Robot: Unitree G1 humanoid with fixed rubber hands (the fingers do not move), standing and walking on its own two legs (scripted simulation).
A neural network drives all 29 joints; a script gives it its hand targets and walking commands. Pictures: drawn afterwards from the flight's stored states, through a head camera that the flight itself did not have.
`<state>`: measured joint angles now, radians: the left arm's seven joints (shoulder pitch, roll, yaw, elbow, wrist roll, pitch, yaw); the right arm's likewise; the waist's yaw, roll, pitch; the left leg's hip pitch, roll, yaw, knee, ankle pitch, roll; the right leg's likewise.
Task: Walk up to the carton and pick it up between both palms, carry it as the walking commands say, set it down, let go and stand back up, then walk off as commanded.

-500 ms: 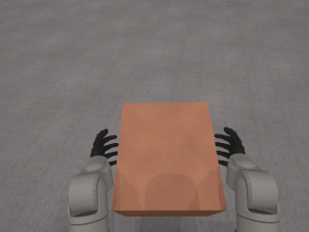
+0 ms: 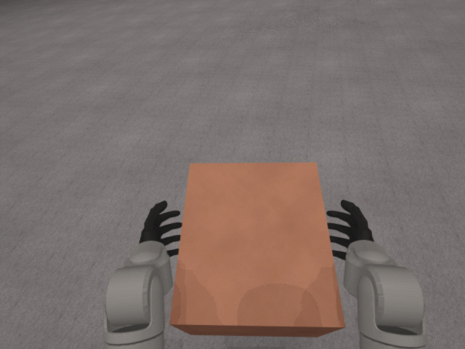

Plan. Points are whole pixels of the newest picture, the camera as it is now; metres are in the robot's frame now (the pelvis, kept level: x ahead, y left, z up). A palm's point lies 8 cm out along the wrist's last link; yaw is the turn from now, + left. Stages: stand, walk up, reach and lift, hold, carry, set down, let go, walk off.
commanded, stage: carry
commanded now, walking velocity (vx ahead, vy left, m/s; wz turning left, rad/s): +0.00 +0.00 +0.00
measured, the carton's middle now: (253, 249) +0.30 -0.01 +0.02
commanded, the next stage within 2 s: none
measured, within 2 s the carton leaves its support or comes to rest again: neither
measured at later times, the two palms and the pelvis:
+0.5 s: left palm (120, 271) +0.23 +0.19 +0.10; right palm (330, 261) +0.23 -0.12 +0.10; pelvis -0.03 +0.03 +0.00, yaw +1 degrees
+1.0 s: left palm (93, 272) +0.24 +0.23 +0.10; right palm (294, 254) +0.25 -0.07 +0.09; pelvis -0.02 +0.07 -0.01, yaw +3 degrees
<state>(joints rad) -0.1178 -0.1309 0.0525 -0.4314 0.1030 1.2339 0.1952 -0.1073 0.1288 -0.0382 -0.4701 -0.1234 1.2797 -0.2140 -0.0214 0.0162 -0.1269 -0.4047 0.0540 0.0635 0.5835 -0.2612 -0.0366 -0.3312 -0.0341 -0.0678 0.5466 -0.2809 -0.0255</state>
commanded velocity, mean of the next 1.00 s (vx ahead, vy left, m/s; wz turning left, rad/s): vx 0.00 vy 0.13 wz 0.00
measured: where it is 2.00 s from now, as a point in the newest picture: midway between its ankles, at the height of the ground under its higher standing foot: outside the picture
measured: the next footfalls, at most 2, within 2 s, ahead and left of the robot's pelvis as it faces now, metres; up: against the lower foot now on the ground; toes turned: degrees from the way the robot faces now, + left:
left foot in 0.04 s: +0.06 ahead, +0.16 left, +0.00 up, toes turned +6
